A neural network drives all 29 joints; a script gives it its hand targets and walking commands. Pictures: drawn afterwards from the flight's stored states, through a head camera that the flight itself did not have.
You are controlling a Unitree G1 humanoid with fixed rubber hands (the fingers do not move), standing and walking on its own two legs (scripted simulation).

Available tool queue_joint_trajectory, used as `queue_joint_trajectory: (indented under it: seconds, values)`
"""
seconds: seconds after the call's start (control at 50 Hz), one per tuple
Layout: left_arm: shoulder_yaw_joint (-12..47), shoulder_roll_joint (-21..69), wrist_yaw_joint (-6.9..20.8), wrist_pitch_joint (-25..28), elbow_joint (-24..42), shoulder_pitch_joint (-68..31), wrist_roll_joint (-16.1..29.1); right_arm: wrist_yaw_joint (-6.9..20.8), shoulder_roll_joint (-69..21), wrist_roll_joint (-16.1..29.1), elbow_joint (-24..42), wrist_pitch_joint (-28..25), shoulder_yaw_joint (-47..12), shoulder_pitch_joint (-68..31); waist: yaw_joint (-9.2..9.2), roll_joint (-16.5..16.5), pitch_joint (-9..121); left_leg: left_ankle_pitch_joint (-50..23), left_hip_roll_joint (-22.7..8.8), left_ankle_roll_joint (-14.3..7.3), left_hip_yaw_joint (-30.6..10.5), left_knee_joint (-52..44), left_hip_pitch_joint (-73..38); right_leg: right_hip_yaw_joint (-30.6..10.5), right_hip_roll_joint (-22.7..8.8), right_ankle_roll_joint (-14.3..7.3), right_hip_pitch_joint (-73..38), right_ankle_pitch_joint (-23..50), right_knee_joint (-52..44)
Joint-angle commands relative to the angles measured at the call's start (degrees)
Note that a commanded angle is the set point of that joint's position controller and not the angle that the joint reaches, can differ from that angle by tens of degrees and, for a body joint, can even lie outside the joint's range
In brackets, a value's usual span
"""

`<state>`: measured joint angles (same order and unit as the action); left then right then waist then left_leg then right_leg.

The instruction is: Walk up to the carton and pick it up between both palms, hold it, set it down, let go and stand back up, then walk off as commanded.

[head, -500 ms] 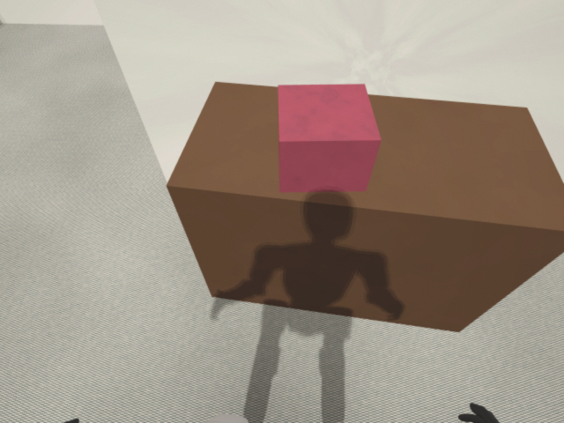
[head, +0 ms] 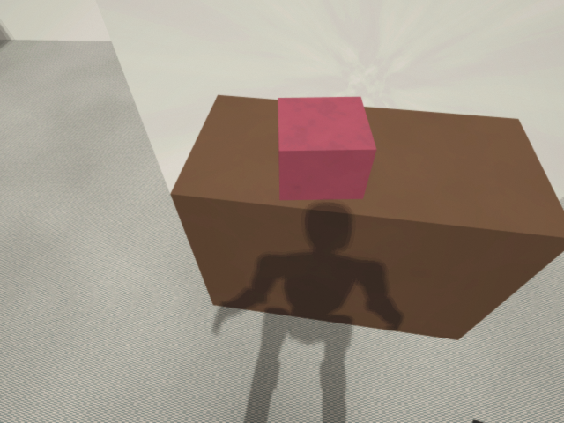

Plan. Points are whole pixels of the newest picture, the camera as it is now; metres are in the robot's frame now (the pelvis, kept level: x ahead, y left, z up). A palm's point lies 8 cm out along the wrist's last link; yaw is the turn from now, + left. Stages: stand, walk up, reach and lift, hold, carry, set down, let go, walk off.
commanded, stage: stand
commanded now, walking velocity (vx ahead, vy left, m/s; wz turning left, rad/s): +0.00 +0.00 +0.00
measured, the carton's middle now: (320, 148) +0.69 -0.03 -0.06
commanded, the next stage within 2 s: none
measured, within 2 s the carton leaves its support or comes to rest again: neither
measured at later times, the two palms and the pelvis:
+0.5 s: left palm out of the picture +0.04 +0.32 -0.10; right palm out of the picture +0.09 -0.31 -0.12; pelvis +0.01 +0.00 +0.00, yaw +0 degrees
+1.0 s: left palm out of the picture +0.04 +0.32 -0.10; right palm out of the picture +0.09 -0.31 -0.12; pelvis +0.01 +0.00 +0.00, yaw +0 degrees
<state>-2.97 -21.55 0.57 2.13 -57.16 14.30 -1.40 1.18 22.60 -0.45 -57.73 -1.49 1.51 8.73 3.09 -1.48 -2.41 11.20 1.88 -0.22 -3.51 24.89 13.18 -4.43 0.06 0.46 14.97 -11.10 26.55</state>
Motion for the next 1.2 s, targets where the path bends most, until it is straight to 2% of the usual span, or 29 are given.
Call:
queue_joint_trajectory:
  seconds: [0.0, 0.04, 0.08, 0.16, 0.18, 0.24, 0.28, 0.3, 0.32, 0.34, 0.38, 0.4, 0.44, 0.46, 0.48, 0.5, 0.54, 0.58, 0.68, 0.7, 0.72, 0.74, 0.88, 0.92, 1.0, 1.06, 1.08, 1.1, 1.18]
  values:
    - [0.5, -9.7, -1.0, 1.3, 1.3, -4.3, 1.3, -0.8, 8.2, 0.4, 1.0, -1.2, 1.9, -3.2, -4.39, 3.5, 4.1, -6.8, -7.1, -1.6, -5.5, -5.0, -5.8, -3.7, -6.0, -2.5, -3.1, 7.9, -5.1]
    - [0.2, -12.3, -1.2, 0.8, 0.7, -6.1, 0.9, -1.1, 9.8, -0.1, 0.0, -0.7, 1.8, -4.6, -2.69, 7.8, 4.8, -3.6, -6.7, -1.8, -4.5, -6.5, -5.1, -4.6, -6.2, -2.2, -4.0, 2.9, -7.1]
    - [0.6, -9.3, -0.6, 0.8, -0.4, -2.4, 1.5, -0.8, 10.6, -0.2, 0.5, -0.6, 1.8, -5.7, -1.38, 4.2, 6.2, -3.7, -7.3, -1.8, -5.3, -7.0, -7.3, -3.9, -6.2, -1.8, -4.0, 2.8, -6.1]
    - [0.9, -11.5, -1.1, 0.5, 0.3, -4.9, 1.3, -1.3, 10.9, 0.0, -0.7, -0.8, 1.7, -5.8, -2.02, 5.0, 5.8, -4.3, -7.8, -1.7, -5.1, -7.0, -5.9, -4.2, -6.4, -1.8, -5.0, 2.6, -7.7]
    - [0.3, -13.4, -1.5, 0.4, -0.3, -7.6, 1.0, -1.3, 9.4, 0.7, -0.6, -0.6, 1.4, -6.2, -4.31, 6.0, 2.6, -1.8, -7.0, -1.5, -5.9, -7.6, -5.5, -5.2, -6.4, -2.4, -1.2, -0.3, -8.4]
    - [0.7, -11.6, -0.8, 0.6, -0.7, -5.9, 1.5, -0.5, 9.5, 0.2, -1.4, -0.4, 1.2, -4.1, -2.38, 5.8, 6.7, -0.5, -7.1, -1.4, -5.5, -7.0, -6.0, -4.4, -6.4, -2.3, -4.5, -1.0, -8.2]
    - [1.0, -11.1, -1.0, 0.3, -1.2, -7.8, 1.1, -0.9, 7.6, 0.2, -1.6, -0.5, 1.0, -2.6, -4.42, 1.8, 1.6, -1.0, -6.7, -1.1, -3.9, -7.3, -6.2, -5.4, -6.7, -2.6, -0.3, -2.3, -8.5]
    - [0.5, -11.9, -0.6, 0.8, -1.2, -6.1, 0.7, -0.7, 7.4, 0.5, -2.8, -0.7, 0.4, -2.3, -3.31, 7.4, 5.7, -4.2, -7.6, -0.9, -6.0, -7.9, -7.0, -3.2, -5.7, -2.1, -4.0, 0.8, -6.7]
    - [0.9, -10.7, -0.6, 0.7, -1.1, -4.2, 1.0, -1.0, 9.1, -0.3, -2.4, -0.8, 0.9, -3.4, -1.18, 6.0, 4.8, -3.1, -7.9, -1.5, -5.7, -6.9, -5.6, -3.7, -5.6, -2.2, -4.7, 2.4, -7.8]
    - [1.3, -11.1, -1.1, 0.8, -2.0, -5.0, 1.2, -0.6, 10.7, 0.3, -3.2, -0.5, 1.6, -3.4, -3.24, 3.1, 4.3, -1.5, -7.4, -1.3, -6.0, -8.7, -6.3, -4.2, -6.0, -2.3, -3.2, 1.3, -6.3]
    - [0.5, -11.3, -1.0, 0.3, -0.4, -7.7, 1.1, -0.8, 9.7, 0.3, -2.7, -0.8, 1.1, -6.3, -2.51, 1.8, 4.3, 0.2, -7.3, -1.3, -4.3, -7.5, -6.3, -5.4, -6.7, -2.3, -2.8, -0.6, -8.5]
    - [1.0, -13.2, -1.2, 0.5, -0.6, -7.4, 1.2, -0.7, 10.2, 0.6, -2.8, -0.5, 1.7, -3.7, -3.87, 6.4, 4.4, -1.0, -6.9, -1.3, -5.2, -8.6, -6.3, -4.9, -6.2, -2.7, -3.5, -2.4, -8.5]
    - [1.0, -10.6, -1.2, 0.5, -0.9, -6.9, 1.0, -0.6, 11.6, 0.4, -3.5, -0.7, 1.7, -5.3, -3.11, 3.8, 6.1, -3.0, -7.3, -1.2, -5.8, -8.2, -8.7, -3.6, -5.8, -2.5, -3.5, 3.8, -7.2]
    - [1.7, -9.8, -1.1, 0.6, -1.4, -6.9, 0.7, -0.8, 8.8, 0.8, -2.9, -0.5, 1.5, -4.6, -3.59, 8.1, 4.7, -5.7, -7.6, -1.3, -5.6, -8.7, -7.9, -2.7, -5.5, -2.2, -3.4, 3.5, -7.0]
    - [1.3, -10.2, -1.0, 0.8, -2.1, -5.6, 1.4, -0.5, 10.1, 0.5, -3.6, -0.5, 0.9, -3.9, -2.35, 3.7, 7.3, -3.9, -7.8, -1.1, -5.1, -7.9, -8.4, -3.8, -5.9, -1.6, -4.8, 2.5, -7.4]
    - [1.5, -9.2, -1.2, 0.7, -1.4, -6.4, 1.5, -0.5, 8.9, 0.5, -2.4, -0.5, 1.2, -3.0, -4.68, 4.9, 7.5, -4.5, -7.6, -1.2, -5.4, -7.9, -9.1, -2.5, -6.0, -1.8, -4.4, 4.4, -7.1]
    - [0.4, -11.4, -1.5, 0.3, -1.7, -6.9, 0.7, -0.8, 10.5, 0.2, -2.1, -0.5, 1.6, -4.3, -3.86, 7.1, 5.8, -5.0, -7.3, -0.9, -4.7, -8.4, -8.4, -3.2, -5.8, -1.7, -4.0, 5.0, -6.5]
    - [1.1, -9.6, -1.4, 0.5, -1.6, -6.3, 0.7, -0.6, 8.9, 0.2, -2.6, -0.8, 1.1, -4.2, -3.26, 1.7, 6.5, -6.8, -7.1, -1.0, -4.1, -7.6, -8.5, -3.8, -6.0, -2.0, -4.4, 6.0, -6.2]
    - [1.0, -9.4, -1.0, 0.2, -0.9, -6.1, 1.1, -1.1, 11.5, 0.3, -3.4, -0.4, 1.9, -4.6, -1.37, 6.0, 7.5, -6.1, -7.6, -1.5, -5.3, -6.7, -8.2, -4.0, -6.6, -1.9, -5.4, 3.9, -7.7]
    - [1.3, -10.8, -1.2, 0.0, -2.6, -6.0, 0.8, -0.8, 10.8, 0.1, -3.2, -0.2, 1.8, -5.7, -2.36, 4.6, 5.5, -4.0, -6.6, -0.5, -4.1, -7.5, -7.0, -4.1, -7.0, -1.9, -4.8, 2.9, -7.6]
    - [1.6, -9.4, -1.2, 0.1, -1.9, -5.6, 1.2, -0.8, 8.2, 0.6, -2.3, -0.3, 1.1, -5.3, -3.44, 8.7, 5.9, -5.4, -7.7, -1.2, -4.2, -6.3, -7.8, -4.0, -6.8, -2.1, -3.9, 3.2, -8.9]
    - [1.3, -10.1, -1.2, 0.4, -2.8, -6.1, 0.5, -1.0, 8.3, 0.6, -3.2, -0.1, 1.6, -3.8, -4.11, 5.8, 4.7, -3.3, -7.5, -1.5, -4.9, -8.3, -8.0, -4.1, -6.7, -2.3, -2.6, 2.7, -8.6]
    - [0.8, -12.7, -1.2, 0.7, -2.4, -7.3, 1.0, -1.2, 9.1, 0.0, -3.4, -0.2, 1.4, -3.6, -3.59, 7.3, 7.8, -6.4, -7.6, -1.5, -4.6, -7.3, -7.5, -4.2, -7.1, -1.8, -6.9, 6.2, -7.4]
    - [1.1, -11.9, -1.3, 0.5, -1.9, -7.9, 1.1, -0.9, 9.4, 0.0, -3.4, -0.3, 1.1, -3.2, -3.64, 3.3, 4.6, -4.3, -6.7, -1.1, -3.2, -7.1, -6.9, -4.5, -6.7, -1.4, -4.5, 4.3, -8.4]
    - [1.6, -10.7, -1.4, -0.1, -2.1, -5.8, 0.9, -0.4, 9.6, 0.4, -2.6, -0.2, 1.5, -3.6, -4.65, 8.0, 4.9, -2.0, -8.0, -1.6, -5.0, -7.0, -9.2, -4.4, -6.5, -2.0, -1.1, -1.5, -10.1]
    - [2.1, -9.8, -1.3, 0.3, -2.1, -5.1, 1.6, -0.8, 9.1, 0.0, -2.4, -0.2, 1.4, -5.8, -2.76, 2.4, 3.0, 0.3, -7.3, -1.8, -6.1, -8.6, -4.5, -3.9, -6.1, -1.7, -3.5, -3.7, -9.7]
    - [1.0, -12.5, -1.1, 0.4, -2.7, -4.8, 0.5, -0.9, 8.9, -0.1, -4.4, 0.3, 1.1, -2.5, -2.19, 8.7, 6.0, 0.6, -7.1, -1.5, -5.7, -8.9, -5.5, -3.4, -6.2, -1.4, -6.3, -2.9, -8.9]
    - [0.9, -11.1, -1.2, 0.6, -0.8, -6.8, 0.8, -0.8, 10.1, -0.3, -3.2, 0.1, 1.5, -5.3, -2.25, 3.7, 4.9, 1.0, -6.7, -1.7, -3.9, -7.9, -5.9, -5.7, -7.4, -2.1, -4.0, -2.7, -10.3]
    - [1.1, -10.9, -0.9, 0.1, -2.3, -4.9, 0.8, -0.9, 10.3, -0.2, -3.9, -0.6, 1.7, -4.1, -1.94, 5.8, 5.1, -1.7, -7.5, -1.4, -5.8, -8.4, -6.9, -3.6, -5.8, -1.7, -4.3, -0.4, -8.9]
